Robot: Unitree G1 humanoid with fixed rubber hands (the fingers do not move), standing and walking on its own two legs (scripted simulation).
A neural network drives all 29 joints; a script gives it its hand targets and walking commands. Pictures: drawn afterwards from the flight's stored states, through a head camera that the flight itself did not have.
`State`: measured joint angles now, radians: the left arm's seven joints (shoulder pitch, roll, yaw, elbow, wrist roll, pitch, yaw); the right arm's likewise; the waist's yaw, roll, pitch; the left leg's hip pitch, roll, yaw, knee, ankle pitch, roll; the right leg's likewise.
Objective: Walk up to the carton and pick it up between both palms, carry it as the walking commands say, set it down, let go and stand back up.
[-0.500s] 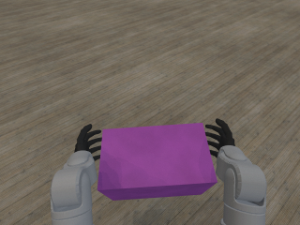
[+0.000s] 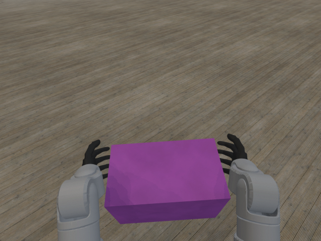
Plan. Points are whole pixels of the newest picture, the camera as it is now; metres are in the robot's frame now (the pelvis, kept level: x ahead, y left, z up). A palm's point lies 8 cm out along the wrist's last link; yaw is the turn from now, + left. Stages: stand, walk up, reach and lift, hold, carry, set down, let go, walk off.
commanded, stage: carry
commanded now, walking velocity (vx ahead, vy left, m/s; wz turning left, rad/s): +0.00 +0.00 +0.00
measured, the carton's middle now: (165, 182) +0.26 -0.01 +0.03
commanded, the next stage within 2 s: none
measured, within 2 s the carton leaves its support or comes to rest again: neither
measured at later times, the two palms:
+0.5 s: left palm (75, 192) +0.22 +0.19 +0.09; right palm (227, 183) +0.22 -0.14 +0.10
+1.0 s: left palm (66, 177) +0.25 +0.21 +0.10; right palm (211, 167) +0.25 -0.11 +0.11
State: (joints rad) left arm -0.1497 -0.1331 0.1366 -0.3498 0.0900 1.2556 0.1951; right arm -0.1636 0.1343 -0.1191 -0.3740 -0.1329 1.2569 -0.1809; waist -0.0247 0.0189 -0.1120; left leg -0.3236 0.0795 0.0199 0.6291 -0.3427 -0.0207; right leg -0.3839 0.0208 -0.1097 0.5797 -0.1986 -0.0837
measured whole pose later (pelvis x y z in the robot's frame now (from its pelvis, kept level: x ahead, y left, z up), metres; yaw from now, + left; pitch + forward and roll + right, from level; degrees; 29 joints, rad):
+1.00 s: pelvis -0.01 +0.06 +0.00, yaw -2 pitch +1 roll +0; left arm -0.15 -0.13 0.12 -0.39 0.10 1.23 0.20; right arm -0.17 0.14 -0.13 -0.40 -0.14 1.22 -0.16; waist 0.01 0.01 -0.06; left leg -0.35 0.00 0.03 0.63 -0.30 0.02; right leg -0.40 -0.05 -0.08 0.59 -0.20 0.00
